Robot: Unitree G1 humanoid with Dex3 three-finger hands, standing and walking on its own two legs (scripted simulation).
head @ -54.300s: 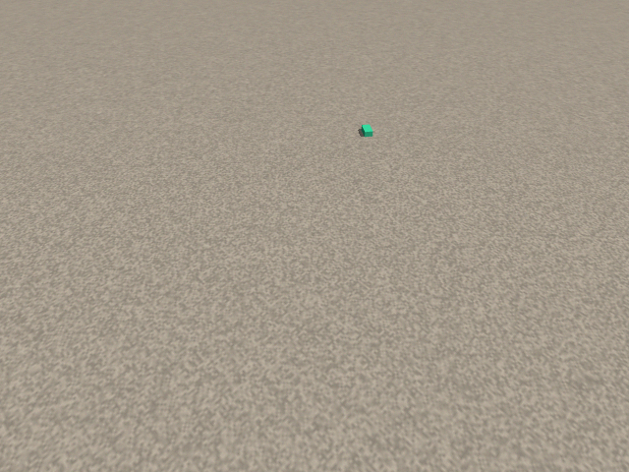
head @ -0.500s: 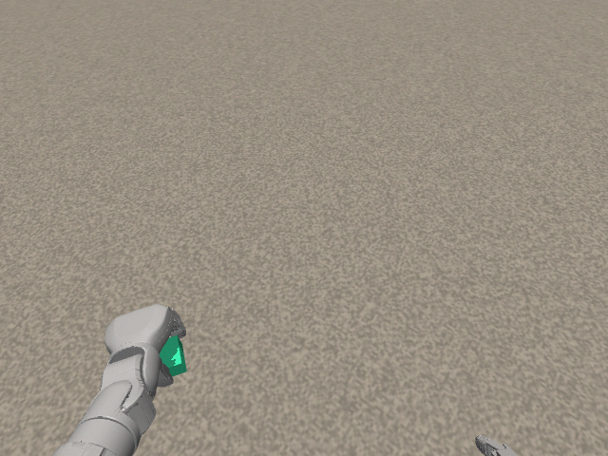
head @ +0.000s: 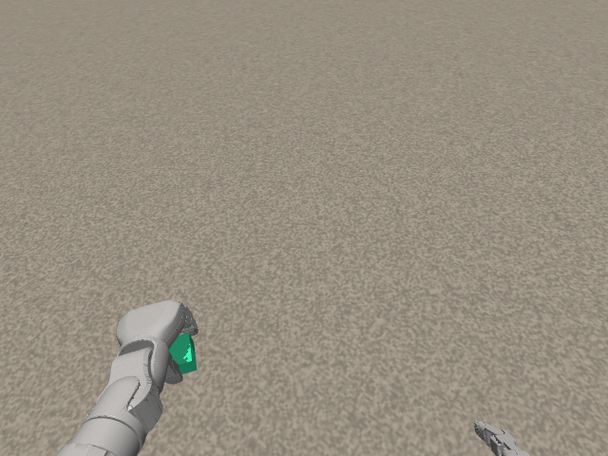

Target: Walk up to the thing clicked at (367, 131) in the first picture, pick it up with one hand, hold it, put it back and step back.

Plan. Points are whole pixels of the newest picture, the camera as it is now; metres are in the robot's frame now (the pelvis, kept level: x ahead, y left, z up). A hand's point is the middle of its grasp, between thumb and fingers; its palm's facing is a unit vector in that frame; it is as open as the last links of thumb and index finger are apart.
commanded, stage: hold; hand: left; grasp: from above
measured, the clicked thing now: (167, 358) +0.31 +0.23 -0.08
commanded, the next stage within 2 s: crouch in 1.38 s
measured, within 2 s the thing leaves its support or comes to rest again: neither
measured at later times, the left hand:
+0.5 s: hand (160, 360) +0.28 +0.22 -0.03, palm faces -0.40 -0.16 -0.90, open 7.7 cm
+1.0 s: hand (155, 357) +0.28 +0.22 -0.01, palm faces -0.42 -0.16 -0.90, open 7.7 cm
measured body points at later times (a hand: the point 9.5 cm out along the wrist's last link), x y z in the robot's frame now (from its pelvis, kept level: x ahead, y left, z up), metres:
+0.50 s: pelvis -0.01 +0.00 +0.01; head +0.00 -0.03 +0.46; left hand +0.30 +0.22 +0.03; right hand +0.15 -0.25 -0.10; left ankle +0.01 +0.13 -0.72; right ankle +0.02 -0.14 -0.72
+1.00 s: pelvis +0.00 +0.00 +0.01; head +0.00 -0.03 +0.46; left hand +0.30 +0.22 +0.04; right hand +0.17 -0.24 -0.09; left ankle +0.01 +0.13 -0.72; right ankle +0.02 -0.14 -0.72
